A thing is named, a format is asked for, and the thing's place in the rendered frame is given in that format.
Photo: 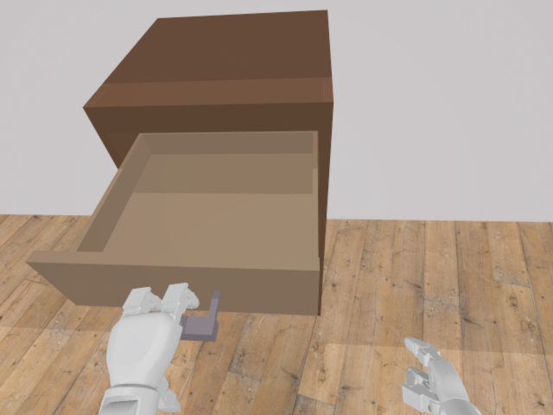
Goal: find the right robot hand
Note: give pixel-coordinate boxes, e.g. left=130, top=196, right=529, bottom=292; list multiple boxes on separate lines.
left=402, top=336, right=470, bottom=415

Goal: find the left robot hand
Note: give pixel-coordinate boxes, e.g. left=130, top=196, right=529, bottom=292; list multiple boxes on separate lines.
left=106, top=283, right=200, bottom=412

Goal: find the left robot forearm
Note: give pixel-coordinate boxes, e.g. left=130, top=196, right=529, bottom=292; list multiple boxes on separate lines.
left=99, top=384, right=160, bottom=415

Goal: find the handle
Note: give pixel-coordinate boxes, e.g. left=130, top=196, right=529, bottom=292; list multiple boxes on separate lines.
left=179, top=290, right=222, bottom=342

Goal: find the drawer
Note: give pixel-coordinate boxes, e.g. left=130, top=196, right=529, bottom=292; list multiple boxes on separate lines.
left=26, top=131, right=320, bottom=316

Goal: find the cabinet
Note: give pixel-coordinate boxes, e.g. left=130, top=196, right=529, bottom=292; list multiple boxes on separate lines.
left=83, top=10, right=334, bottom=316

